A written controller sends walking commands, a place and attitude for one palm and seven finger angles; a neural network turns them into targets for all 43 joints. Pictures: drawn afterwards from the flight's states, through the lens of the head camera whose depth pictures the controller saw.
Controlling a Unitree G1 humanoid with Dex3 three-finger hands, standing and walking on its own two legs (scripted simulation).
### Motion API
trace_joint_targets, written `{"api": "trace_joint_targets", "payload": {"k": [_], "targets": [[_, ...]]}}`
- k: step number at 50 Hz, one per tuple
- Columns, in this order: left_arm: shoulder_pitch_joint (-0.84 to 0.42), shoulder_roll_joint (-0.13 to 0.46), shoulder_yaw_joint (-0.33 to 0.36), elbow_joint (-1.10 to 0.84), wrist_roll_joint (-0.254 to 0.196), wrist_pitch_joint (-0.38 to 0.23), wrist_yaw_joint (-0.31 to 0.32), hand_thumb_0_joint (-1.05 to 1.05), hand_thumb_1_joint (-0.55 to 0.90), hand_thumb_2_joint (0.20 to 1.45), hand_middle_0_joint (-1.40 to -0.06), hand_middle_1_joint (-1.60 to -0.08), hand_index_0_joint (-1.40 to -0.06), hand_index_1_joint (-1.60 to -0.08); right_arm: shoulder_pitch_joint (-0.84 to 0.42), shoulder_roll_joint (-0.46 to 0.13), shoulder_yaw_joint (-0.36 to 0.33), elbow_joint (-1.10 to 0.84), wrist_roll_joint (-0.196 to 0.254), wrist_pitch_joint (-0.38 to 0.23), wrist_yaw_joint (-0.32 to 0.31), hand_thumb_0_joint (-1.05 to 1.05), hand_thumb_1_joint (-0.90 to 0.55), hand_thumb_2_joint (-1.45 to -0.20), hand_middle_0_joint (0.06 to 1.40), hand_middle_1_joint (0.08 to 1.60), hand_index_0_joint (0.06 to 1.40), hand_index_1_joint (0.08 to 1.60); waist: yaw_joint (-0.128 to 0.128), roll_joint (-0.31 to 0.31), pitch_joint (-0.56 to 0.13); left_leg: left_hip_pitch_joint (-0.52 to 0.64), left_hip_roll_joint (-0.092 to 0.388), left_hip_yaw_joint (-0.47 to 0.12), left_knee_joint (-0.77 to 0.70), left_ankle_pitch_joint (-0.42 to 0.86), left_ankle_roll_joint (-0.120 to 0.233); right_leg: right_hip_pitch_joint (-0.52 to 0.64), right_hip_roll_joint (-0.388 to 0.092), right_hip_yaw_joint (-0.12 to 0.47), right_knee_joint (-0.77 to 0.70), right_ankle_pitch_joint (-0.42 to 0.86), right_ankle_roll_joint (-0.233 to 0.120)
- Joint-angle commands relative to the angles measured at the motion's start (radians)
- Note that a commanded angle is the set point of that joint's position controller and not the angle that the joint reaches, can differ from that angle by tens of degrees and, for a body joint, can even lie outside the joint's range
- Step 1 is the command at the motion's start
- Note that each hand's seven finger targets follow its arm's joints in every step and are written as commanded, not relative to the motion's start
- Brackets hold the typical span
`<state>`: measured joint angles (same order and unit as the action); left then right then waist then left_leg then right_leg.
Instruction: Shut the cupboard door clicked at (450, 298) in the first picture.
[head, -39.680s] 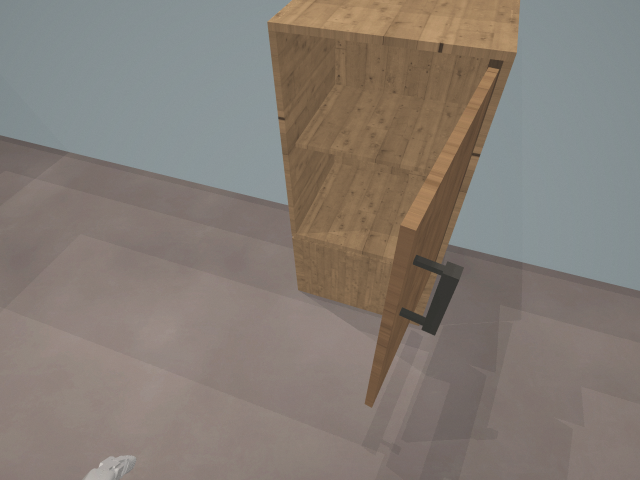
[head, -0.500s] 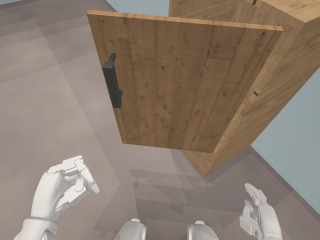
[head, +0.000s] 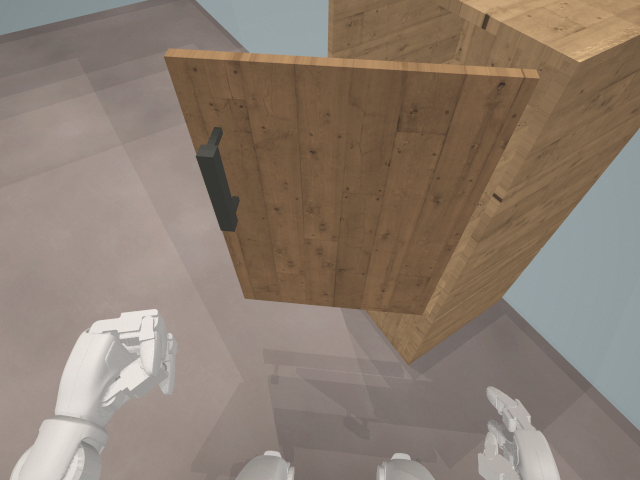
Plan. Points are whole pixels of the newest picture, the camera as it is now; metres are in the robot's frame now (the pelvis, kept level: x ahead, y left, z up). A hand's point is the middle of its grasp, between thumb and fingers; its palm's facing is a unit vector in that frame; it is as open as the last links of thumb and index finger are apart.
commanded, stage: raise the hand and make a fist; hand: left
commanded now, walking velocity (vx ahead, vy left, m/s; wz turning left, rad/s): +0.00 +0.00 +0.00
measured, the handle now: (223, 182) +0.49 +0.18 +0.07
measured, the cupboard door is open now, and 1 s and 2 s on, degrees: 51 51 51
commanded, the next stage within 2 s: bring the fist close to the handle in 0.28 s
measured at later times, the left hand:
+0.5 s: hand (165, 375) +0.22 +0.18 +0.07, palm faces -0.06 -1.00 -0.03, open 3.1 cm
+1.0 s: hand (214, 293) +0.31 +0.15 +0.07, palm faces -0.08 -1.00 -0.03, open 3.1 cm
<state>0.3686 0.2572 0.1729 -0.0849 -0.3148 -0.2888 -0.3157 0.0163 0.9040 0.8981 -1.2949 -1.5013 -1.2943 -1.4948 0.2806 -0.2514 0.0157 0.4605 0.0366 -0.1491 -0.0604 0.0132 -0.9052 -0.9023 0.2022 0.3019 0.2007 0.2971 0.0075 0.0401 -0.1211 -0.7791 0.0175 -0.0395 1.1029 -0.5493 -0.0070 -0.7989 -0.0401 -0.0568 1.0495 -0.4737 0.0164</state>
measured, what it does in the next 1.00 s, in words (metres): stands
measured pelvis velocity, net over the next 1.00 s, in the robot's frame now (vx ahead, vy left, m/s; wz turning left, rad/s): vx -0.01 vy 0.00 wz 0.00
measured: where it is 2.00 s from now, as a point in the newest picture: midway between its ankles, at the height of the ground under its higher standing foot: outside the picture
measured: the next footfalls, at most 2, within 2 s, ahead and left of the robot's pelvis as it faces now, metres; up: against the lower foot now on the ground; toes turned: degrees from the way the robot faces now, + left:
none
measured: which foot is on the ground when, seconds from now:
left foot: down 0.00-1.00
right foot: down 0.00-1.00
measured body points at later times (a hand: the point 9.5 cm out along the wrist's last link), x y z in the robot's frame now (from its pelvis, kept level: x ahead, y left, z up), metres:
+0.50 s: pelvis -0.01 +0.00 +0.00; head +0.04 +0.00 +0.44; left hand +0.21 +0.23 +0.07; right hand +0.17 -0.23 -0.07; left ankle +0.00 +0.12 -0.66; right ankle +0.02 -0.13 -0.66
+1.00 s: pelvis -0.01 +0.00 +0.00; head +0.05 -0.01 +0.45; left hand +0.31 +0.20 +0.08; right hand +0.13 -0.25 -0.09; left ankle +0.00 +0.12 -0.66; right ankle +0.02 -0.13 -0.66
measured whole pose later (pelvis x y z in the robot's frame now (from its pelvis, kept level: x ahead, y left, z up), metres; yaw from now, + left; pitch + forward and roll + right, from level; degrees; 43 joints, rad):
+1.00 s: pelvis -0.01 +0.00 +0.00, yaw +0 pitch +13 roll -1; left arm -0.07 0.22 0.12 0.26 -0.23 -0.29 -0.21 0.02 0.90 0.90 -1.30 -1.50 -1.30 -1.50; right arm 0.27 -0.26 0.01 0.54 0.03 -0.12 -0.05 0.01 -0.91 -0.90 0.20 0.30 0.20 0.30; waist -0.02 0.03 -0.10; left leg -0.77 0.01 -0.02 1.06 -0.51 -0.01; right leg -0.81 -0.05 -0.04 1.03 -0.44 0.01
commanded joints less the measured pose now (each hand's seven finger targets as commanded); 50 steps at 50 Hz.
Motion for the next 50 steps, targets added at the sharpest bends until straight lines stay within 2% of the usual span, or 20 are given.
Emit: {"api": "trace_joint_targets", "payload": {"k": [1, 3, 5, 6, 9, 16, 19, 23, 26, 28, 31, 32, 34, 37, 39, 41, 43, 45, 48, 50], "targets": [[-0.041, 0.138, 0.090, -0.183, -0.023, -0.081, 0.004, 0.000, 0.900, 0.900, -1.300, -1.500, -1.300, -1.500, -0.050, -0.121, -0.055, -0.158, -0.002, -0.068, -0.008, 0.000, -0.900, -0.900, 0.200, 0.300, 0.200, 0.300, 0.007, -0.031, -0.192, 0.028, -0.032, 0.019, -0.172, 0.282, 0.017, 0.235, 0.043, 0.020, -0.136, 0.220, -0.038], [-0.044, 0.127, 0.080, -0.197, -0.020, -0.089, 0.007, 0.000, 0.900, 0.900, -1.300, -1.500, -1.300, -1.500, -0.050, -0.116, -0.053, -0.159, -0.002, -0.071, -0.006, 0.000, -0.900, -0.900, 0.200, 0.300, 0.200, 0.300, 0.008, -0.003, -0.201, 0.039, -0.034, 0.021, -0.178, 0.284, 0.017, 0.235, 0.041, 0.019, -0.133, 0.224, -0.038], [-0.047, 0.125, 0.079, -0.199, -0.019, -0.096, 0.013, 0.000, 0.900, 0.900, -1.300, -1.500, -1.300, -1.500, -0.049, -0.117, -0.054, -0.160, -0.002, -0.072, -0.007, 0.000, -0.900, -0.900, 0.200, 0.300, 0.200, 0.300, 0.005, -0.006, -0.190, 0.041, -0.034, 0.022, -0.182, 0.270, 0.017, 0.222, 0.043, 0.014, -0.134, 0.208, -0.037], [-0.048, 0.139, 0.094, -0.187, -0.021, -0.097, 0.017, 0.000, 0.900, 0.900, -1.300, -1.500, -1.300, -1.500, -0.048, -0.119, -0.056, -0.154, -0.004, -0.070, -0.009, 0.000, -0.900, -0.900, 0.200, 0.300, 0.200, 0.300, 0.000, -0.040, -0.180, 0.024, -0.032, 0.021, -0.174, 0.261, 0.019, 0.225, 0.044, 0.020, -0.142, 0.193, -0.036], [-0.048, 0.119, 0.072, -0.203, -0.017, -0.106, 0.016, 0.000, 0.900, 0.900, -1.300, -1.500, -1.300, -1.500, -0.051, -0.118, -0.055, -0.156, -0.001, -0.072, -0.007, 0.000, -0.900, -0.900, 0.200, 0.300, 0.200, 0.300, 0.001, 0.001, -0.193, 0.040, -0.032, 0.023, -0.180, 0.255, 0.017, 0.215, 0.043, 0.017, -0.136, 0.190, -0.036], [-0.052, 0.137, 0.086, -0.180, -0.018, -0.095, 0.013, 0.000, 0.900, 0.900, -1.300, -1.500, -1.300, -1.500, -0.052, -0.121, -0.053, -0.150, -0.004, -0.070, -0.008, 0.000, -0.900, -0.900, 0.200, 0.300, 0.200, 0.300, -0.006, -0.032, -0.179, 0.021, -0.031, 0.018, -0.173, 0.234, 0.020, 0.212, 0.046, 0.023, -0.145, 0.162, -0.035], [-0.059, 0.118, 0.070, -0.188, -0.020, -0.096, 0.008, 0.000, 0.900, 0.900, -1.300, -1.500, -1.300, -1.500, -0.057, -0.118, -0.050, -0.155, -0.002, -0.072, -0.008, 0.000, -0.900, -0.900, 0.200, 0.300, 0.200, 0.300, -0.007, -0.017, -0.175, 0.025, -0.032, 0.018, -0.177, 0.212, 0.018, 0.200, 0.043, 0.022, -0.149, 0.132, -0.035], [-0.198, 0.096, 0.015, -0.197, -0.007, -0.101, 0.017, 0.000, 0.900, 0.900, -1.300, -1.500, -1.300, -1.500, -0.052, -0.124, -0.042, -0.141, -0.004, -0.081, -0.013, 0.000, -0.900, -0.900, 0.200, 0.300, 0.200, 0.300, -0.031, 0.012, -0.174, 0.040, -0.027, 0.007, -0.171, 0.202, 0.019, 0.157, 0.045, 0.011, -0.132, 0.129, -0.035], [-0.241, 0.112, 0.022, -0.154, 0.004, -0.088, 0.030, 0.000, 0.900, 0.900, -1.300, -1.500, -1.300, -1.500, -0.045, -0.132, -0.043, -0.130, -0.004, -0.083, -0.017, 0.000, -0.900, -0.900, 0.200, 0.300, 0.200, 0.300, -0.030, -0.019, -0.173, 0.035, -0.024, 0.000, -0.178, 0.189, 0.020, 0.152, 0.047, 0.008, -0.135, 0.110, -0.036], [-0.286, 0.088, -0.011, -0.156, 0.018, -0.074, 0.040, 0.000, 0.900, 0.900, -1.300, -1.500, -1.300, -1.500, -0.051, -0.126, -0.040, -0.129, -0.003, -0.083, -0.014, 0.000, -0.900, -0.900, 0.200, 0.300, 0.200, 0.300, -0.025, 0.026, -0.195, 0.052, -0.027, 0.002, -0.189, 0.189, 0.018, 0.157, 0.042, 0.007, -0.133, 0.114, -0.037], [-0.319, 0.130, 0.036, -0.100, 0.033, -0.051, 0.065, 0.000, 0.900, 0.900, -1.300, -1.500, -1.300, -1.500, -0.043, -0.132, -0.042, -0.116, -0.005, -0.070, -0.014, 0.000, -0.900, -0.900, 0.200, 0.300, 0.200, 0.300, -0.015, -0.014, -0.219, 0.054, -0.025, 0.000, -0.198, 0.221, 0.018, 0.186, 0.043, 0.003, -0.130, 0.146, -0.039], [-0.326, 0.094, 0.007, -0.096, 0.037, -0.046, 0.069, 0.000, 0.900, 0.900, -1.300, -1.500, -1.300, -1.500, -0.050, -0.126, -0.040, -0.122, -0.004, -0.066, -0.010, 0.000, -0.900, -0.900, 0.200, 0.300, 0.200, 0.300, -0.014, -0.004, -0.222, 0.064, -0.029, 0.006, -0.202, 0.233, 0.018, 0.194, 0.040, 0.003, -0.132, 0.164, -0.038], [-0.356, 0.107, 0.025, -0.079, 0.038, -0.042, 0.083, 0.000, 0.900, 0.900, -1.300, -1.500, -1.300, -1.500, -0.048, -0.126, -0.042, -0.118, -0.004, -0.059, -0.007, 0.000, -0.900, -0.900, 0.200, 0.300, 0.200, 0.300, -0.010, -0.005, -0.231, 0.068, -0.028, 0.010, -0.209, 0.241, 0.015, 0.205, 0.039, 0.003, -0.136, 0.175, -0.036], [-0.418, 0.096, 0.022, -0.008, 0.047, -0.040, 0.100, 0.000, 0.900, 0.900, -1.300, -1.500, -1.300, -1.500, -0.048, -0.125, -0.039, -0.108, -0.007, -0.046, -0.003, 0.000, -0.900, -0.900, 0.200, 0.300, 0.200, 0.300, -0.018, -0.044, -0.207, 0.050, -0.028, 0.014, -0.213, 0.227, 0.017, 0.210, 0.037, 0.008, -0.150, 0.164, -0.033], [-0.494, 0.092, 0.014, 0.006, 0.055, -0.054, 0.107, 0.000, 0.900, 0.900, -1.300, -1.500, -1.300, -1.500, -0.050, -0.125, -0.041, -0.097, -0.006, -0.042, -0.001, 0.000, -0.900, -0.900, 0.200, 0.300, 0.200, 0.300, -0.023, -0.019, -0.210, 0.059, -0.028, 0.016, -0.217, 0.222, 0.015, 0.201, 0.035, 0.010, -0.149, 0.160, -0.035], [-0.511, 0.096, 0.020, 0.041, 0.053, -0.062, 0.107, 0.000, 0.900, 0.900, -1.300, -1.500, -1.300, -1.500, -0.041, -0.128, -0.044, -0.089, -0.008, -0.038, 0.000, 0.000, -0.900, -0.900, 0.200, 0.300, 0.200, 0.300, -0.023, -0.038, -0.224, 0.062, -0.028, 0.020, -0.214, 0.241, 0.018, 0.222, 0.035, 0.017, -0.155, 0.183, -0.035], [-0.600, 0.094, 0.006, 0.073, 0.064, -0.071, 0.106, 0.000, 0.900, 0.900, -1.300, -1.500, -1.300, -1.500, -0.041, -0.131, -0.045, -0.076, -0.007, -0.032, 0.000, 0.000, -0.900, -0.900, 0.200, 0.300, 0.200, 0.300, -0.039, -0.036, -0.229, 0.063, -0.027, 0.024, -0.212, 0.238, 0.018, 0.212, 0.031, 0.021, -0.156, 0.189, -0.032], [-0.633, 0.088, 0.006, 0.101, 0.067, -0.079, 0.107, 0.000, 0.900, 0.900, -1.300, -1.500, -1.300, -1.500, -0.036, -0.130, -0.048, -0.064, -0.007, -0.030, 0.002, 0.000, -0.900, -0.900, 0.200, 0.300, 0.200, 0.300, -0.031, -0.011, -0.249, 0.084, -0.026, 0.024, -0.217, 0.250, 0.016, 0.211, 0.032, 0.018, -0.151, 0.203, -0.036], [-0.683, 0.087, 0.004, 0.139, 0.071, -0.082, 0.112, 0.000, 0.900, 0.900, -1.300, -1.500, -1.300, -1.500, -0.029, -0.130, -0.051, -0.051, -0.008, -0.023, 0.004, 0.000, -0.900, -0.900, 0.200, 0.300, 0.200, 0.300, -0.034, -0.027, -0.282, 0.095, -0.026, 0.028, -0.214, 0.289, 0.017, 0.239, 0.029, 0.022, -0.149, 0.256, -0.034], [-0.715, 0.109, 0.033, 0.194, 0.072, -0.085, 0.117, 0.000, 0.900, 0.900, -1.300, -1.500, -1.300, -1.500, -0.024, -0.133, -0.053, -0.041, -0.007, -0.014, 0.005, 0.000, -0.900, -0.900, 0.200, 0.300, 0.200, 0.300, -0.032, -0.054, -0.269, 0.077, -0.025, 0.031, -0.218, 0.276, 0.015, 0.241, 0.029, 0.025, -0.154, 0.245, -0.032]]}}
